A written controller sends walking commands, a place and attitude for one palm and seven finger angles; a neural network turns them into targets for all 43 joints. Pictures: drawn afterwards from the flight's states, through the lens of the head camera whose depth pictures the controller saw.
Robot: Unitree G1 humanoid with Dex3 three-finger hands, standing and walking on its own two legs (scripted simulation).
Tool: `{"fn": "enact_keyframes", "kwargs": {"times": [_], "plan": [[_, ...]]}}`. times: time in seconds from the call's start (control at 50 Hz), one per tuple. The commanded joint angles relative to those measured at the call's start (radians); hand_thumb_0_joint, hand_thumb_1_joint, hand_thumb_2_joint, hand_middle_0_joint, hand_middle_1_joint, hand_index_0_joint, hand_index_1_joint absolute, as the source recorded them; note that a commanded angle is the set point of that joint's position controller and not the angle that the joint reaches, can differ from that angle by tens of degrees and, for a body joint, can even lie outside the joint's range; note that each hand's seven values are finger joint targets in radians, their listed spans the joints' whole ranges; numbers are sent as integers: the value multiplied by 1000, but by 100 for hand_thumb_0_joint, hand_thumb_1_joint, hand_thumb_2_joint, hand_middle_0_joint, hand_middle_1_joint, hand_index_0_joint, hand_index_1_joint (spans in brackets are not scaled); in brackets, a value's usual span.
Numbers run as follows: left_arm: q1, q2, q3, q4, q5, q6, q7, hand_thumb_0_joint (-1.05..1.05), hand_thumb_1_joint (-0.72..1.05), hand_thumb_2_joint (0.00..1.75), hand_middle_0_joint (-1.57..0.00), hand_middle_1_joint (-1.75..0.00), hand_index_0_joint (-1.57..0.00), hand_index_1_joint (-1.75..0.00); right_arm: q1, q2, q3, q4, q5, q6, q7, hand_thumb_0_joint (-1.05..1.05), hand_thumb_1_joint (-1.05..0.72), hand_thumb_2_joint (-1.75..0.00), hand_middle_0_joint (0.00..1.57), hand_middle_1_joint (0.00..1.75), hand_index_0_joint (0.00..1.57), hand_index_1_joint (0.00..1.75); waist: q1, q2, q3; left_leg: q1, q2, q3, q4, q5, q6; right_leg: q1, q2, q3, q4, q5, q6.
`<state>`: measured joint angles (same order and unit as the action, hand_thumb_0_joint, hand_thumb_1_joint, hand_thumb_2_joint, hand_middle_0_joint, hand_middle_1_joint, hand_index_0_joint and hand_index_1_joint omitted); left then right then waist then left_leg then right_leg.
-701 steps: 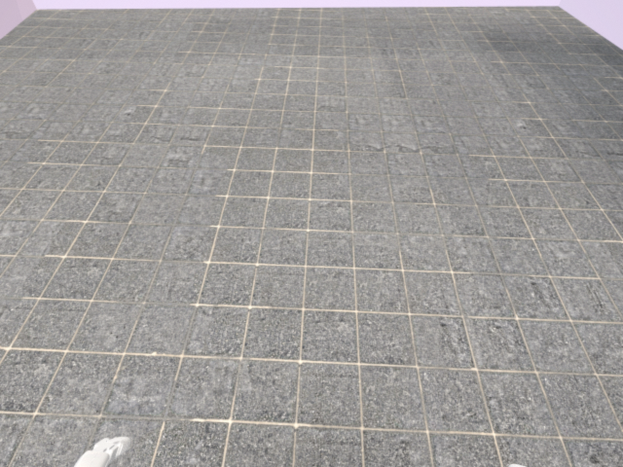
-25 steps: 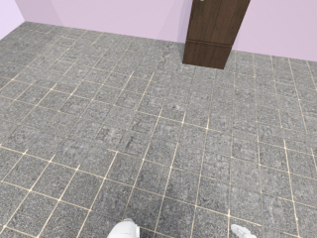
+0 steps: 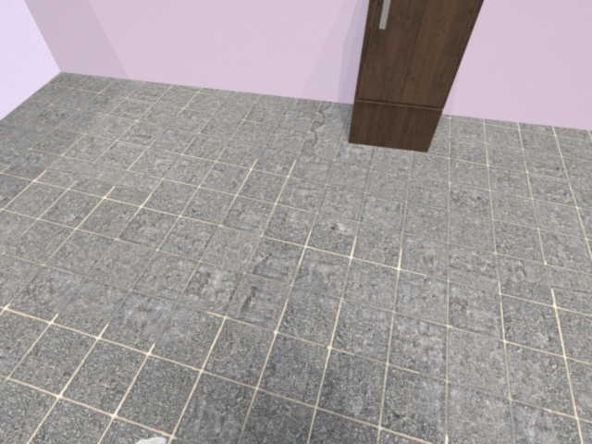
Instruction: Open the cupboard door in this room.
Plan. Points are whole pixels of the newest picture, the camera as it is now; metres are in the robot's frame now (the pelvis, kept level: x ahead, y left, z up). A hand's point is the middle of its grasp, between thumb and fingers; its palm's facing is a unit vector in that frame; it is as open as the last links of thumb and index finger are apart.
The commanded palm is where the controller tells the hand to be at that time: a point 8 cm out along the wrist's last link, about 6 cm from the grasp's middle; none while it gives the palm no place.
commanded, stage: stand and wait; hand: left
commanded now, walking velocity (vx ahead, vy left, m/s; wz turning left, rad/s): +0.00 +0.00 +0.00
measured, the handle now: (386, 6) +1.65 -0.33 -0.05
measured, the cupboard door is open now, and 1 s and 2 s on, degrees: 0 0 0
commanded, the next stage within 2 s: turn or walk to find it in 0.10 s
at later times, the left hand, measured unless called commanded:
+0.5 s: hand out of the picture -0.07 +0.12 -0.16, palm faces +0.14 -0.98 -0.13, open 7.3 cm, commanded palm none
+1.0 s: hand (212, 319) +0.36 +0.17 -0.17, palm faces -0.18 -0.96 -0.21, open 7.4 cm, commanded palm none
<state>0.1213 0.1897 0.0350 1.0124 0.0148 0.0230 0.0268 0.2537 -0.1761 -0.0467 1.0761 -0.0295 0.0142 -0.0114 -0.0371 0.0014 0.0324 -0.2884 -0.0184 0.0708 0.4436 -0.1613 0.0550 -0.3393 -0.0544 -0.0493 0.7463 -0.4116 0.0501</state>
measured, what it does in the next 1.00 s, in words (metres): walks ahead: right foot, then left foot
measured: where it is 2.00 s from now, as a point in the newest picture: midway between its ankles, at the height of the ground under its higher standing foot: (322, 352)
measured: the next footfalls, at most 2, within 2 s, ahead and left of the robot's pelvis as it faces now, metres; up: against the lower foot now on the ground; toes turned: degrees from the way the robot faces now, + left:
right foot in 0.06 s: +0.04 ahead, -0.13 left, +0.00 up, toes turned -4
left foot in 0.58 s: +0.13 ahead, +0.12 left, +0.00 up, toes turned +6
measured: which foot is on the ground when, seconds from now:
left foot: down 0.00-0.08, up 0.10-0.56, down 0.58-1.00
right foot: up 0.00-0.04, down 0.06-0.58, up 0.60-1.00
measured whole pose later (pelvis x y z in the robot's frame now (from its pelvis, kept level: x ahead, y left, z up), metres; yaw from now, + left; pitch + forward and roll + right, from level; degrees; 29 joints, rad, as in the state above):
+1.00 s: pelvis +0.22 -0.01 -0.01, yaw -10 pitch +1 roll +0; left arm 0.10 0.22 0.07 1.00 0.03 0.01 -0.03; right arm 0.48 -0.13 -0.03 1.15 -0.03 -0.06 -0.02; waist -0.04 -0.01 0.06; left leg 0.08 0.06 0.28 0.31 -0.39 -0.03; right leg -0.61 -0.11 -0.09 0.84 -0.17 0.00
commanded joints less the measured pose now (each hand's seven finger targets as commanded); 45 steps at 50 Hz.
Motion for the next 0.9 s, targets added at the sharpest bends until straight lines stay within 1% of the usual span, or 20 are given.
{"fn": "enact_keyframes", "kwargs": {"times": [0.0, 0.02, 0.04, 0.06, 0.08, 0.1, 0.14, 0.2, 0.28, 0.38, 0.44, 0.5, 0.52, 0.54, 0.56, 0.58, 0.64, 0.7, 0.8, 0.88], "plan": [[178, 46, 5, 8, -1, -23, 9, 0, 90, 90, -20, -30, -20, -30, 5, -145, -32, -52, 12, -21, -7, 0, -90, -90, 20, 30, 20, 30, 66, 80, -107, 33, 212, -235, -77, 123, 57, 190, 1, -14, -325, 202, -7], [187, 77, 5, 12, 3, -32, 14, 0, 90, 90, -20, -30, -20, -30, 20, -109, -26, -48, 21, -22, -2, 0, -90, -90, 20, 30, 20, 30, 64, 5, -109, -27, 163, -189, -19, 42, 10, 269, -56, 50, -414, 250, -19], [169, 131, 7, 10, 8, -42, 18, 0, 90, 90, -20, -30, -20, -30, 28, -58, -14, -55, 29, -20, 0, 0, -90, -90, 20, 30, 20, 30, 46, -160, -92, -113, 77, -98, 58, -112, -49, 282, -211, 226, -474, 231, -75], [135, 174, 11, -7, 5, -43, 15, 0, 90, 90, -20, -30, -20, -30, 14, -47, -6, -71, 26, -11, 2, 0, -90, -90, 20, 30, 20, 30, 38, -232, -26, -120, 34, -60, 104, -258, -77, 174, -319, 300, -524, 234, -150], [103, 172, 12, -18, 3, -43, 12, 0, 90, 90, -20, -30, -20, -30, 7, -70, -13, -59, 18, 2, 2, 0, -90, -90, 20, 30, 20, 30, 45, -214, -1, -79, 46, -76, 205, -307, -75, 80, -328, 286, -557, 128, -193], [89, 145, 11, -17, 1, -46, 11, 0, 90, 90, -20, -30, -20, -30, 15, -68, -13, -48, 9, 13, 0, 0, -90, -90, 20, 30, 20, 30, 40, -245, 58, -86, 68, -93, 261, -298, -73, 18, -291, 284, -599, -2, -190], [119, 91, -2, 16, -1, -54, 2, 0, 90, 90, -20, -30, -20, -30, 53, -48, -1, -15, 3, 2, 1, 0, -90, -90, 20, 30, 20, 30, 30, -186, 95, -95, 73, -64, 267, -208, -72, 67, -212, 237, -595, 26, -166], [231, 88, 8, 64, -1, -69, -7, 0, 90, 90, -20, -30, -20, -30, 29, -53, -5, -12, 0, -15, 7, 0, -90, -90, 20, 30, 20, 30, 62, -137, 67, -190, 78, -17, 352, -225, -84, 221, -207, 243, -561, 165, -183], [329, 92, 19, 101, 4, -81, -11, 0, 90, 90, -20, -30, -20, -30, -53, -71, -14, -45, -1, -28, 15, 0, -90, -90, 20, 30, 20, 30, 93, -114, 41, -291, 113, -14, 423, -223, -91, 333, -225, 292, -560, 148, -217], [380, 90, 27, 134, 13, -85, -12, 0, 90, 90, -20, -30, -20, -30, -147, -57, -11, -83, 7, -41, 19, 0, -90, -90, 20, 30, 20, 30, 111, -134, 31, -267, 114, 5, 325, -248, -91, 342, -231, 318, -561, 166, -244], [375, 92, 28, 147, 14, -82, -14, 0, 90, 90, -20, -30, -20, -30, -165, -47, -7, -96, 13, -48, 18, 0, -90, -90, 20, 30, 20, 30, 103, -148, 26, -194, 98, 15, 246, -238, -85, 303, -216, 297, -546, 204, -235], [305, 90, 30, 143, 5, -76, -16, 0, 90, 90, -20, -30, -20, -30, -64, -47, -5, -67, 16, -60, 11, 0, -90, -90, 20, 30, 20, 30, 35, -127, 8, 72, 75, 60, 46, -96, -88, 144, -157, 212, -475, 158, -181], [288, 72, 28, 138, 0, -73, -18, 0, 90, 90, -20, -30, -20, -30, -3, -67, -8, -42, 18, -69, 4, 0, -90, -90, 20, 30, 20, 30, 8, -64, -9, 222, 75, 70, -18, -60, -89, 50, -111, 167, -415, 140, -153], [287, 40, 21, 129, -1, -73, -23, 0, 90, 90, -20, -30, -20, -30, 86, -115, -20, -11, 18, -77, -8, 0, -90, -90, 20, 30, 20, 30, -32, 61, -48, 412, 158, -20, -55, -108, -66, -92, -62, 130, -274, 114, -121], [289, -8, 12, 110, -3, -71, -31, 0, 90, 90, -20, -30, -20, -30, 183, -206, -47, 9, 10, -77, -13, 0, -90, -90, 20, 30, 20, 30, -65, 286, -76, 524, 373, -298, -142, -296, -6, -272, 30, 20, -38, -46, -82], [238, -8, 11, 77, 4, -70, -26, 0, 90, 90, -20, -30, -20, -30, 247, -252, -58, 14, 3, -65, -14, 0, -90, -90, 20, 30, 20, 30, -93, 305, -13, 428, 500, -420, -274, -454, 59, -327, 35, -13, 161, -156, -72], [199, 12, 24, 83, 20, -47, -34, 0, 90, 90, -20, -30, -20, -30, 100, -134, -27, -24, 6, -63, -12, 0, -90, -90, 20, 30, 20, 30, -16, 139, 178, 124, 439, -301, -350, -489, 48, -315, -55, 42, 367, 6, -74], [249, -25, 28, 88, 22, -38, -43, 0, 90, 90, -20, -30, -20, -30, 91, -93, -17, -31, 6, -86, -11, 0, -90, -90, 20, 30, 20, 30, 40, 70, 149, 124, 361, -112, -331, -251, 22, -310, -60, 39, 430, 160, -53], [158, -6, 45, 20, 18, -22, -49, 0, 90, 90, -20, -30, -20, -30, 157, -62, -6, -17, 11, -104, -16, 0, -90, -90, 20, 30, 20, 30, 50, 105, 138, 173, 328, 13, -300, 58, 32, -407, -71, 43, 448, 275, -30], [3, 0, 33, -54, 16, -25, -61, 0, 90, 90, -20, -30, -20, -30, 213, -75, -6, 6, 4, -107, -18, 0, -90, -90, 20, 30, 20, 30, 29, 107, 166, 251, 332, 49, -280, 214, 70, -445, -79, -8, 254, 283, -29]]}}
